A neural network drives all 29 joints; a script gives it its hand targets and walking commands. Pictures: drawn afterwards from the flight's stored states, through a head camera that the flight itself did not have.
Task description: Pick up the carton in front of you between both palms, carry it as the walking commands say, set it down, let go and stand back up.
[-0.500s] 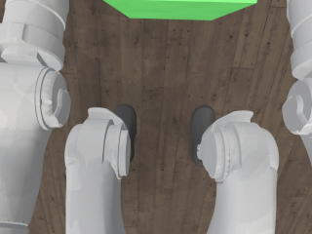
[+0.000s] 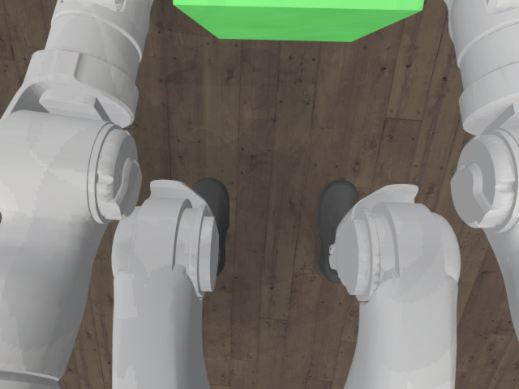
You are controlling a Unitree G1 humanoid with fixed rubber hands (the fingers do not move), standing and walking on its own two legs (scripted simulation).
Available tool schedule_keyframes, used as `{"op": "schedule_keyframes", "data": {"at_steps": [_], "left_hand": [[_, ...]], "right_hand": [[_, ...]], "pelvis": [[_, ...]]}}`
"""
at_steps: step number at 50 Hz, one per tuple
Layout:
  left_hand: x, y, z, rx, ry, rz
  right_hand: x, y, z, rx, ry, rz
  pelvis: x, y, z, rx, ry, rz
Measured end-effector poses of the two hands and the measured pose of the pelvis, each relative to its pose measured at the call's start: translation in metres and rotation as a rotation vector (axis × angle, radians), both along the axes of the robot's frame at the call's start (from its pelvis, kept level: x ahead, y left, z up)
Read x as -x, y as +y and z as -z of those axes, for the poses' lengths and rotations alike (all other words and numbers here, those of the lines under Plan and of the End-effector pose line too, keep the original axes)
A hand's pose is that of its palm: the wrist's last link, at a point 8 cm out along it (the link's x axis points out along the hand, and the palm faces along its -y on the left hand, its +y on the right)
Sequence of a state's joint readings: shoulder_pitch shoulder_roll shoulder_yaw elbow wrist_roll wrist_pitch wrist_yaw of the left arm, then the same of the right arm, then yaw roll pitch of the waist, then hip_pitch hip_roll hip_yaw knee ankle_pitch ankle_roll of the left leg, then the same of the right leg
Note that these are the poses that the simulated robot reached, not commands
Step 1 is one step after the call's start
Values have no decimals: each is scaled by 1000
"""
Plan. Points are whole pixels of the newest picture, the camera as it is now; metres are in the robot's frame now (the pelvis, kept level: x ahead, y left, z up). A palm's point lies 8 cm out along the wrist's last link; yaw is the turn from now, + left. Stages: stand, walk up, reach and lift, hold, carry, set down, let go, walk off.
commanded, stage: reach and lift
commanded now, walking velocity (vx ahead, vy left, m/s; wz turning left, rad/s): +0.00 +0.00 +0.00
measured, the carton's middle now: out of the picture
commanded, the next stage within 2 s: none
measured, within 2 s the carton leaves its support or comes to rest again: leaves its support in 0.38 s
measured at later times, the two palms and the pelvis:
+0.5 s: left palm out of the picture +0.57 +0.14 -0.11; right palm out of the picture +0.56 -0.16 -0.11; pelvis +0.00 +0.00 +0.01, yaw +0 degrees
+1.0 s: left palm out of the picture +0.51 +0.14 +0.07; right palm out of the picture +0.50 -0.16 +0.07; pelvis -0.01 +0.00 +0.12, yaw -1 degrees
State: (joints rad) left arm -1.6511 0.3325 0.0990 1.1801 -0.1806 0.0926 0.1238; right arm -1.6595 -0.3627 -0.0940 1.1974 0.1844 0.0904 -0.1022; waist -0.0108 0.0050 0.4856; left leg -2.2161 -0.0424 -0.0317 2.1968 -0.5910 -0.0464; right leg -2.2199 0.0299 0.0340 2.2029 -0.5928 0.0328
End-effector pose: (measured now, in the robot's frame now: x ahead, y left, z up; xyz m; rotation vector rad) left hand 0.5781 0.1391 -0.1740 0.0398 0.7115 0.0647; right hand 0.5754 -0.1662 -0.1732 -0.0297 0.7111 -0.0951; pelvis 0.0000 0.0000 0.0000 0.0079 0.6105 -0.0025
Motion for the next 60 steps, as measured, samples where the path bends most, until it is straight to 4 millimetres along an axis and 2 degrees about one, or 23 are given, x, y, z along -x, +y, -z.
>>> {"op": "schedule_keyframes", "data": {"at_steps": [15,19,21,25,32,37,41,47,53,60], "left_hand": [[1,2,3,56,-3,-13],[2,-1,-5,12,8,-35],[3,-3,-19,0,-2,-39],[11,-4,-60,13,-58,-52],[40,-8,-140,33,-19,-61],[56,-7,-185,28,-6,-57],[63,-3,-208,25,-9,-60],[68,-1,-230,28,-19,-62],[74,-1,-259,31,-29,-60],[87,-1,-306,37,-22,-66]], "right_hand": [[1,-3,3,-48,-5,-5],[5,2,-4,-5,8,35],[6,3,-17,12,-1,48],[13,1,-58,-10,-57,60],[43,-2,-141,-23,-19,78],[58,0,-186,-17,-6,73],[64,3,-208,-16,-9,66],[69,5,-230,-18,-19,67],[76,5,-259,-25,-30,75],[89,5,-306,-31,-23,79]], "pelvis": [[-6,0,13,0,-27,-1],[-9,0,10,1,1,-1],[-8,0,4,-1,-13,1],[-3,0,-15,-3,-39,7],[0,1,-48,-3,84,15],[7,1,-76,-3,115,19],[12,2,-93,-4,127,18],[12,2,-114,0,140,11],[2,3,-137,2,139,11],[-15,3,-175,3,102,14]]}}
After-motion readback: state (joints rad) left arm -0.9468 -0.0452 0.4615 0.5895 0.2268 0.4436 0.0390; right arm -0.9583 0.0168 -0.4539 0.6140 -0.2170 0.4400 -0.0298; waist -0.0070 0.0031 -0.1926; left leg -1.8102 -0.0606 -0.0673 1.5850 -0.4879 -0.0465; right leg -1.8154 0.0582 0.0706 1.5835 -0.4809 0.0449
